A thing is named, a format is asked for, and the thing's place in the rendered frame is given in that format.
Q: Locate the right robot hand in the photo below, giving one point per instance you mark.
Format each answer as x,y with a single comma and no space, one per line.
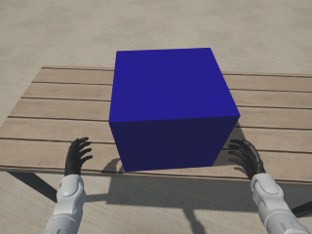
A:
251,161

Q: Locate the table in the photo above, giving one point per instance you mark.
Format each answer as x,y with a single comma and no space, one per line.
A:
63,103

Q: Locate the right robot forearm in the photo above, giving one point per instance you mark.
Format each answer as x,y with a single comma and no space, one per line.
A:
272,209

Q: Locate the carton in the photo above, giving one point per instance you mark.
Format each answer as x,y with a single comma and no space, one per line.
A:
169,109

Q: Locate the left robot forearm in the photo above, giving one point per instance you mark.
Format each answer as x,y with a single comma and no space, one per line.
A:
67,214

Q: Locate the left robot hand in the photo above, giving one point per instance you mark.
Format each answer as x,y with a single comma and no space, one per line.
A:
73,162

